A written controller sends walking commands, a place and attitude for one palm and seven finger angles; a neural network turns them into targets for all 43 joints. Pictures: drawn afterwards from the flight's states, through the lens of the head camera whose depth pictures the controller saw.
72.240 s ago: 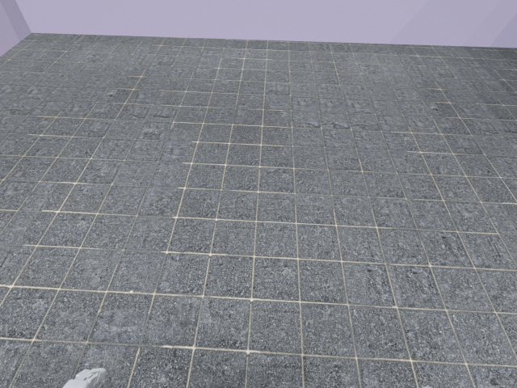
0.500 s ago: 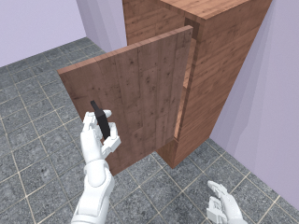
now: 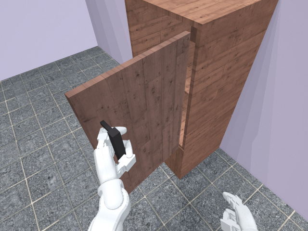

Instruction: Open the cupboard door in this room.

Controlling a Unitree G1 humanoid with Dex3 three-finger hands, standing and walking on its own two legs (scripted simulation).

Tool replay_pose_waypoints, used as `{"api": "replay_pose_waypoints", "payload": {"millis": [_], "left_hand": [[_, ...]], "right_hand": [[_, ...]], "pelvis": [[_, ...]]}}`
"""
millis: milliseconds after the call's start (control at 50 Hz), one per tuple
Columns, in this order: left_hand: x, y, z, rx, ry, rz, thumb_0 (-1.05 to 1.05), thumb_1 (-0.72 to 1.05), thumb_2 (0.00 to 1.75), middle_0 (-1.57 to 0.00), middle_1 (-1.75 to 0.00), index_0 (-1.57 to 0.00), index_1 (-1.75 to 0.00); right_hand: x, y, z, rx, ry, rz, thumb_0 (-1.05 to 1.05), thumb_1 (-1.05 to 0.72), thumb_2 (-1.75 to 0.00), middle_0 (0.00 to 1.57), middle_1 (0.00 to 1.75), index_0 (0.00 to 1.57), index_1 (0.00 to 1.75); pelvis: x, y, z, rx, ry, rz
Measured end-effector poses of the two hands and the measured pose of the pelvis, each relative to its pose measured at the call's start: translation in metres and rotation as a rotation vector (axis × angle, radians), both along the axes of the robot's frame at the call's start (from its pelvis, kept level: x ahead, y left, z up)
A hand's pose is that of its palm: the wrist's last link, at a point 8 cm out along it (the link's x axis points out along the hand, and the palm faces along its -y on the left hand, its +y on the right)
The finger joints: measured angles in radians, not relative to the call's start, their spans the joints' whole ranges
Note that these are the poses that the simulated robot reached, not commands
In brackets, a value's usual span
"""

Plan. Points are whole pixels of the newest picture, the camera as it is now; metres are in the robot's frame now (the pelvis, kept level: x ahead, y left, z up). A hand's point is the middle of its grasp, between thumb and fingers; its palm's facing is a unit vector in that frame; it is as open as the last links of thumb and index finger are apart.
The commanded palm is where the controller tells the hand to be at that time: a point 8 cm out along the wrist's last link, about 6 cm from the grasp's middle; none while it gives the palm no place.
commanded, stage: open thumb and fingers to let go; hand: left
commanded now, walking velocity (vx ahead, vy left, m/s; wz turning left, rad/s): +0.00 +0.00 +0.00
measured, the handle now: (114, 143) +0.32 +0.12 +0.08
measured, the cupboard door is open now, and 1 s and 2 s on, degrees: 97 98 97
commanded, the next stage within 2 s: slide the hand sideways off the handle in 0.70 s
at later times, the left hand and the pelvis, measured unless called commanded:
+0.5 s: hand (127, 155) +0.28 +0.08 +0.08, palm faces +0.33 -0.94 -0.03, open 13.7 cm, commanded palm +0.23 +0.12 +0.07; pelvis -0.02 +0.02 +0.00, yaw -1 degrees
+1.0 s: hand (124, 167) +0.25 +0.09 +0.07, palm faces -0.12 -0.99 -0.11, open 16.0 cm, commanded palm +0.23 +0.13 +0.07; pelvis -0.04 +0.03 -0.01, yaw +0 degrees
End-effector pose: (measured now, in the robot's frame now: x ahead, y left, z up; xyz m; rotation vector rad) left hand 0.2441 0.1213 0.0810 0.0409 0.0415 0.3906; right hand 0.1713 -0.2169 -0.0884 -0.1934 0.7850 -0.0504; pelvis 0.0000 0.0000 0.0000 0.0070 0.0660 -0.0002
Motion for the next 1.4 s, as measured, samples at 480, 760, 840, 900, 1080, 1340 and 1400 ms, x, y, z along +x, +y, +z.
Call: {"api": "replay_pose_waypoints", "payload": {"millis": [480,760,840,900,1080,1340,1400], "left_hand": [[0.0,0.005,-0.001,-0.011,-0.017,-0.05,0.0,-0.39,0.35,-0.31,-1.12,-0.32,-1.12],[-0.002,0.005,-0.001,-0.004,-0.014,-0.078,-0.01,-0.5,0.31,-0.32,-0.62,-0.3,-0.65],[-0.002,0.007,-0.001,0.002,-0.016,-0.08,-0.01,-0.5,0.3,-0.37,-0.55,-0.33,-0.61],[-0.004,0.014,-0.003,0.043,-0.044,-0.235,-0.01,-0.5,0.3,-0.34,-0.49,-0.27,-0.54],[-0.007,0.021,-0.004,-0.047,-0.037,-0.54,-0.01,-0.51,0.3,-0.2,-0.35,-0.16,-0.35],[-0.031,0.031,-0.006,-0.021,-0.031,-0.456,-0.01,-0.5,0.3,-0.15,-0.31,-0.16,-0.3],[-0.036,0.037,-0.007,-0.021,-0.023,-0.452,-0.01,-0.5,0.3,-0.16,-0.31,-0.16,-0.3]], "right_hand": [[-0.032,0.024,0.0,0.006,0.011,-0.019,0.01,-0.91,-0.9,0.2,0.3,0.21,0.3],[-0.033,0.038,-0.002,0.021,0.005,0.0,0.01,-0.91,-0.9,0.2,0.3,0.2,0.3],[-0.029,0.041,-0.002,0.017,0.003,0.017,0.01,-0.91,-0.9,0.2,0.3,0.2,0.3],[-0.031,0.041,-0.001,0.004,-0.003,0.029,0.01,-0.91,-0.9,0.2,0.3,0.21,0.3],[-0.047,0.038,-0.001,0.02,-0.054,-0.017,0.01,-0.91,-0.9,0.2,0.3,0.21,0.3],[-0.037,0.036,0.01,0.028,-0.092,0.001,0.01,-0.91,-0.9,0.2,0.3,0.21,0.3],[-0.029,0.034,0.011,0.022,-0.106,0.006,0.01,-0.91,-0.9,0.2,0.3,0.21,0.3]], "pelvis": [[-0.021,0.02,-0.001,-0.001,-0.008,-0.017],[-0.028,0.031,-0.004,-0.005,-0.012,-0.023],[-0.031,0.031,-0.004,-0.004,-0.011,-0.017],[-0.033,0.03,-0.005,-0.001,-0.01,-0.008],[-0.034,0.036,-0.004,-0.004,-0.023,-0.015],[-0.021,0.033,-0.004,0.002,-0.004,-0.037],[-0.018,0.032,-0.005,-0.001,0.002,-0.032]]}}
